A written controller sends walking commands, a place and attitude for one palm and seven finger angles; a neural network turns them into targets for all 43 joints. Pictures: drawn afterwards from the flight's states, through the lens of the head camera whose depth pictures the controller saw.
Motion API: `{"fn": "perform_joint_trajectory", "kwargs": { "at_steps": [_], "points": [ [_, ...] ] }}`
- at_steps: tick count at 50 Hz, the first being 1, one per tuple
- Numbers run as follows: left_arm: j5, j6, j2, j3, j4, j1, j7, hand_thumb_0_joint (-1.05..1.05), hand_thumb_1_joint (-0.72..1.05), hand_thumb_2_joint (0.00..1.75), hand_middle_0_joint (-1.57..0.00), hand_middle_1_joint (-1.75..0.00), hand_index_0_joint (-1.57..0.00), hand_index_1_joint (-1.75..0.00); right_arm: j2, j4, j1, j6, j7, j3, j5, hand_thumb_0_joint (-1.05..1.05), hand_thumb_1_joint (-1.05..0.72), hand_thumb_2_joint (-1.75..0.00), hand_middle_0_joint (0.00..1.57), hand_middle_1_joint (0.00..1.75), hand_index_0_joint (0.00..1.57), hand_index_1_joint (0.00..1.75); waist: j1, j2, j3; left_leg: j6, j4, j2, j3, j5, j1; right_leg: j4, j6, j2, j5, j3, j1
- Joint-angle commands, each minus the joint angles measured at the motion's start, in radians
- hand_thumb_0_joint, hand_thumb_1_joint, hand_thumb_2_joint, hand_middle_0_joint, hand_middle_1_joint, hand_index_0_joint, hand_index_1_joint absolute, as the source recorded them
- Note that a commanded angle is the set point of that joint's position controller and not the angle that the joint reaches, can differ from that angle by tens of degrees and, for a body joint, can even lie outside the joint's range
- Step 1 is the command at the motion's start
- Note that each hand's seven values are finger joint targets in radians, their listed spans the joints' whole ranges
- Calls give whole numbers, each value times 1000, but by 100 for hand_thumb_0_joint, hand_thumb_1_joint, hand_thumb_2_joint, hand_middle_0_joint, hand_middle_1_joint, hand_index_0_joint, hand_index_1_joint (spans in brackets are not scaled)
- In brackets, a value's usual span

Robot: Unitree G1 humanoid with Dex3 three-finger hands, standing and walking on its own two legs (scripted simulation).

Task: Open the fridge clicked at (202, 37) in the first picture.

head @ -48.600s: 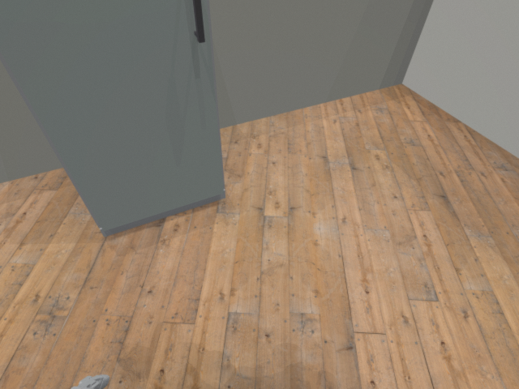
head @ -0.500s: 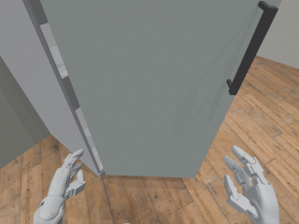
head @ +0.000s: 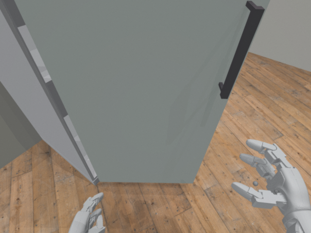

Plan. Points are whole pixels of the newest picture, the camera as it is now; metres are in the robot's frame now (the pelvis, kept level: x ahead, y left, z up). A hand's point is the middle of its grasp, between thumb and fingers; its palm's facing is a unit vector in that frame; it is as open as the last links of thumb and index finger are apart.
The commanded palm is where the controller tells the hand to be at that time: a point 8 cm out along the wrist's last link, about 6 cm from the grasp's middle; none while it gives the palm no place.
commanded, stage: raise the hand to about handle height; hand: right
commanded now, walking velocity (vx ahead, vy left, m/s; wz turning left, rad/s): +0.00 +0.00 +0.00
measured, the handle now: (235, 56) +0.51 -0.16 +0.23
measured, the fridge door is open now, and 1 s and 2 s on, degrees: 54 54 54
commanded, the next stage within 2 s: move the hooked fingers beside the handle in 1.26 s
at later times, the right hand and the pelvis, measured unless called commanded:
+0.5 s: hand out of the picture +0.25 -0.24 +0.22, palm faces +0.08 +0.99 -0.13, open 13.7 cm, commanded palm +0.22 -0.28 +0.21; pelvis +0.01 +0.02 +0.02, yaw -3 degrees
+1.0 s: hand (298, 127) +0.28 -0.22 +0.23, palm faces -0.03 +0.99 -0.12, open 14.0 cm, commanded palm +0.23 -0.28 +0.26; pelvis -0.01 +0.04 +0.02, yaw -1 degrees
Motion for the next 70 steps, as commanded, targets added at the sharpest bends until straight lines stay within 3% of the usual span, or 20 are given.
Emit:
{"fn": "perform_joint_trajectory", "kwargs": {
  "at_steps": [1, 6, 9, 15, 19, 23, 25, 27, 31, 35, 39, 42, 45, 48, 51, 54, 57, 60, 64, 70],
  "points": [
    [4, -124, 164, 85, -168, -137, -1, 0, 90, 90, -20, -30, -20, -30, -111, -360, -74, -145, -59, -137, 34, 0, 10, -47, 27, 94, 27, 94, -81, -52, -181, 26, -36, -30, 21, 197, 232, -189, 157, -90, 600, 166, -7],
    [-10, -158, 208, 102, -110, -109, 17, 0, 90, 90, -20, -30, -20, -30, -105, -259, -217, -113, 0, -40, -19, 0, 22, -42, 28, 102, 28, 102, -21, -77, -83, 19, -95, -23, 10, 119, 182, -212, 132, -99, 474, 187, 31],
    [-18, -148, 220, 101, -114, -134, 46, 0, 90, 90, -20, -30, -20, -30, -227, -196, -306, -35, 41, -129, -26, 0, 29, -39, 29, 107, 29, 107, -41, -48, -69, 25, -131, -16, 3, 69, 230, -248, 107, -79, 328, 182, 8],
    [-14, -130, 195, 69, -129, -192, 55, 0, 90, 90, -20, -30, -20, -30, -359, -229, -455, 10, 73, -322, 65, 0, 43, -33, 29, 115, 29, 115, -94, -89, -150, 34, -162, -24, 1, 227, 388, -276, 113, -64, 520, 175, 106],
    [-22, -117, 198, 61, -98, -190, 47, 0, 90, 90, -20, -30, -20, -30, -303, -82, -516, 51, 118, -282, 96, 0, 50, -30, 30, 120, 30, 120, -68, -71, -53, 27, -194, -25, -1, 261, 355, -292, 106, -68, 510, 159, 111],
    [-37, -71, 213, 62, -108, -205, 46, 0, 90, 90, -20, -30, -20, -30, -341, 29, -601, 170, 174, -258, 57, 0, 50, -30, 30, 120, 30, 120, -58, -47, -5, 29, -228, -16, -21, 229, 346, -306, 76, -59, 410, 132, 86],
    [-41, -49, 214, 61, -122, -218, 47, 0, 90, 90, -20, -30, -20, -30, -375, 46, -632, 213, 185, -273, 48, 0, 50, -30, 30, 120, 30, 120, -60, -12, -22, 28, -241, -12, -36, 211, 370, -303, 63, -57, 379, 128, 84],
    [-44, -36, 212, 58, -139, -244, 46, 0, 90, 90, -20, -30, -20, -30, -447, 1, -732, 232, 198, -317, 46, 0, 50, -30, 30, 120, 30, 120, -65, -30, -116, 25, -244, -6, -44, 201, 417, -306, 56, -48, 373, 129, 110],
    [-34, -35, 182, 41, -157, -280, 40, 0, 90, 90, -20, -30, -20, -30, -571, -121, -845, 186, 192, -439, 71, 0, 50, -30, 30, 120, 30, 120, -90, -92, -266, 27, -246, -3, -62, 286, 541, -301, 54, -37, 453, 127, 159],
    [-39, -31, 194, 43, -121, -266, 36, 0, 90, 90, -20, -30, -20, -30, -566, 54, -837, 189, 193, -454, 81, 0, 50, -30, 30, 120, 30, 120, -85, -57, -140, 28, -283, 2, -68, 245, 501, -318, 50, -45, 405, 129, 115],
    [-59, -6, 230, 56, -93, -261, 33, 0, 90, 90, -20, -30, -20, -30, -498, 305, -874, 295, 222, -331, 40, 0, 50, -30, 30, 120, 30, 120, -48, -25, 32, 22, -318, 27, -103, 49, 349, -314, 49, -58, 275, 123, 51],
    [-69, 11, 246, 67, -125, -277, 19, 0, 90, 90, -20, -30, -20, -30, -454, 317, -820, 333, 252, -278, 38, 0, 50, -30, 30, 120, 30, 120, -51, 45, -41, 10, -308, 50, -145, -3, 360, -272, 52, -56, 250, 118, 32],
    [-68, 16, 230, 62, -168, -321, 8, 0, 90, 90, -20, -30, -20, -30, -514, 150, -855, 312, 278, -334, 66, 0, 50, -30, 30, 120, 30, 120, -66, 63, -202, -3, -289, 75, -194, 6, 456, -230, 52, -48, 267, 120, 47],
    [-51, 4, 209, 62, -191, -332, 11, 0, 90, 90, -20, -30, -20, -30, -643, -45, -887, 225, 239, -483, 85, 0, 50, -30, 30, 120, 30, 120, -95, -18, -305, 11, -276, 69, -184, 33, 535, -240, 50, -43, 314, 121, 69],
    [-36, -11, 199, 58, -176, -316, 16, 0, 90, 90, -20, -30, -20, -30, -684, -80, -838, 173, 168, -565, 86, 0, 50, -30, 30, 120, 30, 120, -108, -84, -231, 30, -282, 51, -160, 56, 529, -264, 48, -51, 339, 116, 54],
    [-46, -14, 210, 62, -137, -287, 27, 0, 90, 90, -20, -30, -20, -30, -586, 71, -825, 212, 136, -490, 63, 0, 50, -30, 30, 120, 30, 120, -76, -100, -48, 28, -306, 33, -117, -23, 393, -305, 52, -61, 256, 115, 48],
    [-60, -8, 231, 63, -120, -281, 34, 0, 90, 90, -20, -30, -20, -30, -515, 199, -873, 295, 161, -370, 45, 0, 50, -30, 30, 120, 30, 120, -52, -115, 27, 26, -317, 33, -126, -81, 321, -313, 54, -61, 194, 118, 46],
    [-68, -18, 230, 62, -138, -274, 39, 0, 90, 90, -20, -30, -20, -30, -429, 193, -895, 314, 193, -246, 32, 0, 50, -30, 30, 120, 30, 120, -36, -24, -10, 23, -296, 25, -111, -66, 319, -310, 51, -61, 191, 130, 63],
    [-55, -28, 221, 55, -159, -283, 40, 0, 90, 90, -20, -30, -20, -30, -545, 45, -934, 262, 234, -350, 48, 0, 50, -30, 30, 120, 30, 120, -58, -18, -215, 23, -252, 11, -80, 64, 419, -301, 42, -47, 288, 143, 145],
    [-36, -25, 213, 49, -132, -272, 26, 0, 90, 90, -20, -30, -20, -30, -622, 90, -859, 222, 202, -481, 74, 0, 50, -30, 30, 120, 30, 120, -93, -68, -103, 45, -269, 0, -63, 126, 419, -329, 56, -54, 342, 145, 99]
  ]
}}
